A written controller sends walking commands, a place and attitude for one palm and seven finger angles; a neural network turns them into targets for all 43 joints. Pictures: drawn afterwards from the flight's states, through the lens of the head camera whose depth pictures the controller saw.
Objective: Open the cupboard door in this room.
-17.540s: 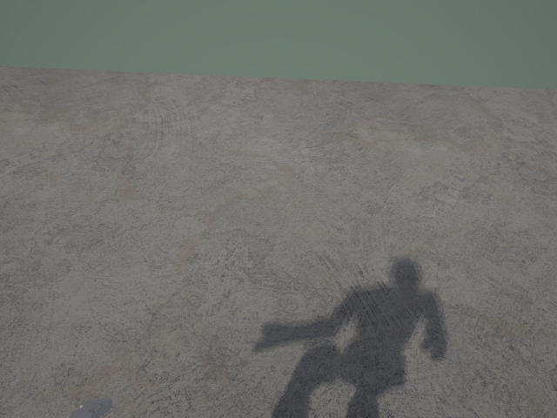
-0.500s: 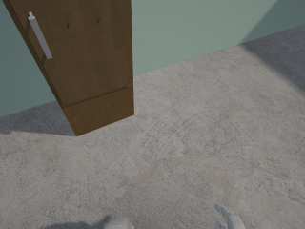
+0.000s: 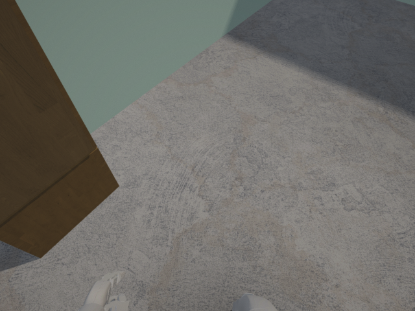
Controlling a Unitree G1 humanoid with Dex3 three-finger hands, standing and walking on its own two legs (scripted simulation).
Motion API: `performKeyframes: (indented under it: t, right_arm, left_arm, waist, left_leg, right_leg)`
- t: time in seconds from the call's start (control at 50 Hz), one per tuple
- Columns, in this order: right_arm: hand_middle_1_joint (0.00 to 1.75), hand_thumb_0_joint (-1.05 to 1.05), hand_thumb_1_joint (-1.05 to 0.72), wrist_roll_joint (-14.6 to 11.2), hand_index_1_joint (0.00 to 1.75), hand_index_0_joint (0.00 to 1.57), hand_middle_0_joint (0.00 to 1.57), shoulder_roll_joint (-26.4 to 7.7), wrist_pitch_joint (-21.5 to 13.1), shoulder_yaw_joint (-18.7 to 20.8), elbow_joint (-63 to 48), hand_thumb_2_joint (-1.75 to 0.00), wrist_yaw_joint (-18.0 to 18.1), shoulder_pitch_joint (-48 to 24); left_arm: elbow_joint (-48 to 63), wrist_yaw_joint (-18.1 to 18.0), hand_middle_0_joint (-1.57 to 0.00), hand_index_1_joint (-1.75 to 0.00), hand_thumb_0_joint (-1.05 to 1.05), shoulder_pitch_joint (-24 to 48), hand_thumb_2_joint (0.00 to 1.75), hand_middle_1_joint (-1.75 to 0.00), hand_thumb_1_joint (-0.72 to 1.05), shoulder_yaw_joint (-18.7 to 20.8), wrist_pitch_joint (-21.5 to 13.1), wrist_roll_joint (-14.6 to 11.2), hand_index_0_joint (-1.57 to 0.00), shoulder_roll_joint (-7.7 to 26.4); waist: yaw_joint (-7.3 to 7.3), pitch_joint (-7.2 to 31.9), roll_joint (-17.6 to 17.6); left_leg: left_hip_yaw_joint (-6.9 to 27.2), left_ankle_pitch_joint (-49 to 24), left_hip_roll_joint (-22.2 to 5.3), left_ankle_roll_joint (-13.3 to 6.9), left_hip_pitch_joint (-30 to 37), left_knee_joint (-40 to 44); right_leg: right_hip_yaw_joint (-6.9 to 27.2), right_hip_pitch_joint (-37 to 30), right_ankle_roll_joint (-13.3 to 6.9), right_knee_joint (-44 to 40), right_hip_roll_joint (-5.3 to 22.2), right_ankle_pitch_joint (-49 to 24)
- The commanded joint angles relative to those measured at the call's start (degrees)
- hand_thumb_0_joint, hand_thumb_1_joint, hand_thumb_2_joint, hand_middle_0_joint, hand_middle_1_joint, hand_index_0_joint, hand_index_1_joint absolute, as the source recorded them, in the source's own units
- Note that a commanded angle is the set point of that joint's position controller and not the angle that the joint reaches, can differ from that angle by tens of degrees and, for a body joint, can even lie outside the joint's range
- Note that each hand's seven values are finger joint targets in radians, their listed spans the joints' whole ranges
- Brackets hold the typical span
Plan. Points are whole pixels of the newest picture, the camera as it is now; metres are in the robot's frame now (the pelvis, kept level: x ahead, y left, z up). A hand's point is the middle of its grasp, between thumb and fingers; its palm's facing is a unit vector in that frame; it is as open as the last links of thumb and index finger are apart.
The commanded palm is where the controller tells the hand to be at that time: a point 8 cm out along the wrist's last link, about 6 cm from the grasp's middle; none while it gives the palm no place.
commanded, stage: walk to a spot facing it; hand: left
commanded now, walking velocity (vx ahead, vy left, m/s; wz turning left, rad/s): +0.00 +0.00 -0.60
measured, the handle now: out of the picture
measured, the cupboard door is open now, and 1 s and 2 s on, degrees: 0 0 0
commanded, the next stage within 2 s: turn to face it in 0.10 s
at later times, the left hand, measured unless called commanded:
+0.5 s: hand out of the picture +0.14 +0.23 -0.17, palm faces +0.00 -0.98 -0.22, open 7.4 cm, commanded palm none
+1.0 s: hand out of the picture +0.09 +0.21 -0.13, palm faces +0.22 -0.92 -0.32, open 7.4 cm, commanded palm none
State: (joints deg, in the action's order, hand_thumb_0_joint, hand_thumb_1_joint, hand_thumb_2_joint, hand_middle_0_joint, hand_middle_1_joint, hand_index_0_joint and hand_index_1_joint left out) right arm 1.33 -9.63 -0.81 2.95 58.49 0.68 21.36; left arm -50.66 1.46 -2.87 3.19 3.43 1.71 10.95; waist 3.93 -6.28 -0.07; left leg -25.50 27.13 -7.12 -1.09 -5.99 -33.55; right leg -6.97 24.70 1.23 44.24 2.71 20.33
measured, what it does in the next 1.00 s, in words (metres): steps on the spot: right foot, then left foot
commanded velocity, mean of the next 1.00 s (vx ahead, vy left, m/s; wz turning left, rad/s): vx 0.00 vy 0.00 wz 0.40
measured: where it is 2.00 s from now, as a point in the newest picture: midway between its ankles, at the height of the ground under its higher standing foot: outside the picture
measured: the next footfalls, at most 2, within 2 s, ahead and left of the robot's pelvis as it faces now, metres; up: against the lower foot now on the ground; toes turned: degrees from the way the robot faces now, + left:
right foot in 0.04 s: +0.07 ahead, -0.11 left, +0.00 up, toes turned -8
left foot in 0.42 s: +0.14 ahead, +0.14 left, +0.00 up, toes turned -2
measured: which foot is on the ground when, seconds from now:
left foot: down 0.00-0.02, up 0.04-0.40, down 0.42-0.90, up 0.92-1.00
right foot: up 0.00-0.02, down 0.04-0.44, up 0.46-0.88, down 0.90-1.00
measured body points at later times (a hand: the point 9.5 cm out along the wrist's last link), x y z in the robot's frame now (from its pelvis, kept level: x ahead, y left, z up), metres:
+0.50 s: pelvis +0.07 +0.03 +0.00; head +0.08 +0.06 +0.45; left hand +0.14 +0.29 -0.15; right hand +0.14 -0.21 -0.13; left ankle +0.10 +0.14 -0.72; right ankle +0.02 -0.10 -0.70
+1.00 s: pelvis +0.03 -0.01 +0.02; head +0.06 -0.05 +0.46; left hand +0.07 +0.26 -0.10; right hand +0.11 -0.27 -0.15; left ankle +0.05 +0.13 -0.66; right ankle +0.03 -0.12 -0.72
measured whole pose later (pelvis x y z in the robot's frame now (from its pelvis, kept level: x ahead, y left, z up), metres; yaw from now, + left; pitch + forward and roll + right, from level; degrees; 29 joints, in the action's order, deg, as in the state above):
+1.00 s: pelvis +0.03 -0.01 +0.02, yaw +13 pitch +0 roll +2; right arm 1.5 -15.4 5.0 6.1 55.4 -1.0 14.5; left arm -52.6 -1.7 -9.2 2.2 1.6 0.8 10.8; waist 2.1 -3.1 3.3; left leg 4.2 22.7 4.3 2.1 -30.9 -54.7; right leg -3.0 12.6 -1.2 29.8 2.4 17.6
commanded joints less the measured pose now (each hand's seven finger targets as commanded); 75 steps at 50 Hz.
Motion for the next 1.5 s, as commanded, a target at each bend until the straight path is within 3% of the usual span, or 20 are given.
performKeyframes:
  t: [0.0,0.02,0.04,0.1,0.16,0.36,0.38,0.42,0.46,0.64,0.82,0.84,0.88,0.9,0.96,1.16,1.28,1.32,1.36,1.48]
  right_arm:
    - [0.30,0.00,-0.90,-1.41,0.30,0.20,0.20,-10.76,-0.40,2.51,-5.65,-0.90,-0.18,1.27]
    - [0.30,0.00,-0.90,-1.48,0.30,0.20,0.20,-7.36,0.22,1.60,-9.00,-0.90,-0.11,-3.13]
    - [0.30,0.00,-0.90,-1.56,0.30,0.20,0.20,-8.28,0.56,1.40,-10.19,-0.90,0.94,-6.76]
    - [0.30,0.00,-0.90,-0.64,0.30,0.20,0.20,-7.06,1.85,1.51,-9.38,-0.90,0.45,-9.33]
    - [0.30,0.00,-0.90,-0.33,0.30,0.20,0.20,-6.34,2.92,1.66,-7.84,-0.90,0.43,-5.64]
    - [0.30,0.00,-0.90,-0.83,0.30,0.20,0.20,-5.86,0.39,0.03,-5.30,-0.90,-0.28,-6.90]
    - [0.30,0.00,-0.90,-0.81,0.30,0.20,0.20,-6.76,0.01,-0.01,-4.63,-0.90,-0.43,-6.08]
    - [0.30,0.00,-0.90,-0.15,0.30,0.20,0.20,-14.30,-0.27,1.25,-5.20,-0.90,-0.47,-5.21]
    - [0.30,0.00,-0.90,0.22,0.30,0.20,0.20,-13.75,0.49,1.25,-4.39,-0.90,0.31,-5.34]
    - [0.30,0.00,-0.90,-0.07,0.30,0.20,0.20,-13.00,1.30,2.65,-5.80,-0.90,0.19,-4.97]
    - [0.30,0.00,-0.90,0.19,0.30,0.20,0.20,-14.05,2.91,4.35,-8.14,-0.90,-0.54,-8.31]
    - [0.30,0.00,-0.90,-0.10,0.30,0.20,0.20,-13.43,3.14,4.36,-8.77,-0.90,-0.67,-9.78]
    - [0.30,0.00,-0.90,-0.53,0.30,0.20,0.20,-7.79,3.30,3.70,-10.81,-0.90,-0.88,-10.41]
    - [0.30,0.00,-0.90,0.25,0.30,0.20,0.20,-11.23,3.39,4.32,-10.48,-0.90,-1.10,-11.85]
    - [0.30,0.00,-0.90,0.44,0.30,0.20,0.20,-9.26,4.66,4.16,-6.92,-0.90,-1.91,-6.42]
    - [0.30,0.00,-0.90,-0.31,0.30,0.20,0.20,-8.26,4.36,2.42,-9.48,-0.90,-2.17,-15.70]
    - [0.30,0.00,-0.90,-0.74,0.30,0.20,0.20,-8.33,2.99,1.78,-9.88,-0.90,-2.06,-14.64]
    - [0.30,0.00,-0.90,-0.54,0.30,0.20,0.20,-11.01,2.26,2.34,-8.93,-0.90,-2.03,-10.57]
    - [0.30,0.00,-0.90,-0.52,0.30,0.20,0.20,-21.71,1.74,5.07,-7.89,-0.90,-1.32,-3.73]
    - [0.30,0.00,-0.90,-0.20,0.30,0.20,0.20,-15.30,1.56,3.00,-9.01,-0.90,-0.17,-12.34]
  left_arm:
    - [0.53,-1.33,-0.20,-0.30,0.00,-16.11,0.90,-0.30,0.90,3.33,-4.21,0.16,-0.20,12.54]
    - [-1.37,-2.27,-0.20,-0.30,0.00,-21.19,0.90,-0.30,0.90,4.58,-3.85,-0.96,-0.20,18.55]
    - [-1.67,-3.02,-0.20,-0.30,0.00,-20.84,0.90,-0.30,0.90,4.08,-3.62,-1.86,-0.20,17.57]
    - [1.07,-3.32,-0.20,-0.30,0.00,-10.33,0.90,-0.30,0.90,2.92,-3.06,-1.76,-0.20,12.87]
    - [2.23,-2.99,-0.20,-0.30,0.00,-5.49,0.90,-0.30,0.90,2.52,-3.64,-1.07,-0.20,11.87]
    - [-1.73,-3.12,-0.20,-0.30,0.00,-8.18,0.90,-0.30,0.90,1.32,-4.36,-0.44,-0.20,9.96]
    - [-2.35,-3.28,-0.20,-0.30,0.00,-9.68,0.90,-0.30,0.90,0.96,-3.96,-0.92,-0.20,8.86]
    - [-2.39,-3.27,-0.20,-0.30,0.00,-13.78,0.90,-0.30,0.90,-0.01,-3.15,-1.61,-0.20,4.30]
    - [-2.37,-3.66,-0.20,-0.30,0.00,-9.95,0.90,-0.30,0.90,-0.01,-2.38,-0.98,-0.20,5.62]
    - [-0.83,-2.54,-0.20,-0.30,0.00,-4.54,0.90,-0.30,0.90,1.03,-2.29,-1.17,-0.20,6.10]
    - [-0.59,-3.01,-0.20,-0.30,0.00,-9.93,0.90,-0.30,0.90,1.56,-2.23,-1.97,-0.20,6.80]
    - [-1.24,-3.14,-0.20,-0.30,0.00,-12.65,0.90,-0.30,0.90,1.94,-2.47,-1.80,-0.20,8.40]
    - [0.29,-3.80,-0.20,-0.30,0.00,-12.45,0.90,-0.30,0.90,3.43,-2.95,-0.17,-0.20,16.68]
    - [2.01,-3.96,-0.20,-0.30,0.00,-7.97,0.90,-0.30,0.90,2.45,-2.73,-0.89,-0.20,15.83]
    - [3.64,-3.79,-0.20,-0.30,0.00,0.05,0.90,-0.30,0.90,1.35,-3.53,-1.04,-0.20,10.03]
    - [0.55,-3.50,-0.20,-0.30,0.00,-12.60,0.90,-0.30,0.90,1.76,-3.95,-0.21,-0.20,12.18]
    - [0.30,-3.15,-0.20,-0.30,0.00,-12.18,0.90,-0.30,0.90,2.71,-3.28,-0.14,-0.20,14.67]
    - [0.42,-2.89,-0.20,-0.30,0.00,-11.75,0.90,-0.30,0.90,2.65,-2.87,-0.90,-0.20,14.06]
    - [3.97,-2.39,-0.20,-0.30,0.00,-8.70,0.90,-0.30,0.90,0.92,-2.47,-1.24,-0.20,7.63]
    - [1.59,-1.98,-0.20,-0.30,0.00,-6.74,0.90,-0.30,0.90,1.72,-1.75,-1.08,-0.20,9.27]
  waist:
    - [-9.78,17.60,-4.60]
    - [-11.09,21.22,-14.51]
    - [-11.03,19.78,-8.39]
    - [-6.45,9.84,-3.42]
    - [-2.47,6.72,-4.78]
    - [-3.08,10.98,-9.35]
    - [-3.25,11.34,-5.92]
    - [-4.03,10.37,15.98]
    - [-2.82,5.90,18.50]
    - [-1.82,10.41,6.46]
    - [-4.07,12.35,10.51]
    - [-5.75,12.30,8.18]
    - [-7.27,8.47,-16.61]
    - [-5.78,4.83,-11.11]
    - [-0.40,1.25,-7.59]
    - [-6.20,4.13,-11.17]
    - [-5.79,9.57,-13.27]
    - [-3.06,12.53,-7.90]
    - [1.04,15.32,18.87]
    - [-2.91,9.31,9.82]
  left_leg:
    - [7.23,-42.87,-9.51,3.18,-12.05,-27.06]
    - [11.03,9.99,2.01,7.14,-28.33,-43.21]
    - [21.23,11.31,0.79,5.99,-29.26,-45.76]
    - [24.63,0.30,-2.06,6.22,-28.59,-40.18]
    - [23.79,-3.69,-0.66,7.16,-23.06,-33.24]
    - [21.97,-15.67,4.64,4.42,-8.26,1.87]
    - [23.23,-23.04,3.93,4.20,-3.62,7.31]
    - [43.31,-48.67,-13.09,-4.27,0.73,11.68]
    - [47.28,-44.38,-13.14,-8.31,-6.37,17.01]
    - [44.53,-29.69,-5.98,-8.46,-0.79,15.53]
    - [50.01,-20.24,-0.60,-5.54,-11.22,14.41]
    - [48.52,-15.67,1.87,-3.21,-16.74,12.25]
    - [29.85,3.14,13.50,4.27,-35.01,-13.39]
    - [31.77,3.56,9.59,3.28,-30.65,-23.45]
    - [29.30,-4.78,6.81,3.97,-27.33,-35.04]
    - [23.13,-2.11,4.24,6.40,-25.17,-22.59]
    - [18.70,-4.76,5.60,4.66,-15.00,-2.55]
    - [19.58,-18.88,4.82,3.41,-2.70,10.57]
    - [46.95,-60.72,-17.40,-8.12,13.56,10.82]
    - [34.95,-48.48,-6.39,-6.95,2.59,10.49]
  right_leg:
    - [12.21,-31.17,-7.19,-16.40,7.91,-36.07]
    - [31.94,-40.14,-16.22,-13.60,22.46,-76.00]
    - [27.10,-37.78,-18.91,-13.66,23.13,-77.33]
    - [19.96,-23.80,-12.94,-18.81,14.77,-48.62]
    - [15.57,-13.14,-10.36,-21.41,10.41,-42.16]
    - [9.37,-15.65,-6.88,-16.38,7.02,-27.21]
    - [8.72,-13.47,-4.82,-12.79,6.89,-23.84]
    - [2.57,-2.91,1.15,0.04,-0.14,6.64]
    - [6.68,-1.18,1.65,12.33,-0.02,14.66]
    - [7.44,3.62,2.64,12.72,-0.22,4.97]
    - [6.17,-14.17,1.19,-13.13,-3.75,0.64]
    - [6.25,-21.18,0.72,-21.20,-2.57,-3.83]
    - [32.10,-25.05,-8.62,-34.64,23.04,9.09]
    - [29.54,-11.86,-9.89,-34.74,25.25,6.66]
    - [14.33,-7.17,-6.99,-29.83,15.52,-7.16]
    - [5.43,-19.83,-8.93,-22.52,17.90,-31.17]
    - [1.39,-23.31,-6.94,-15.21,18.15,-36.41]
    - [-2.70,-17.51,-2.47,-6.33,16.07,-30.79]
    - [-1.92,9.27,4.29,14.78,5.04,18.60]
    - [5.55,7.52,4.45,21.67,3.93,4.63]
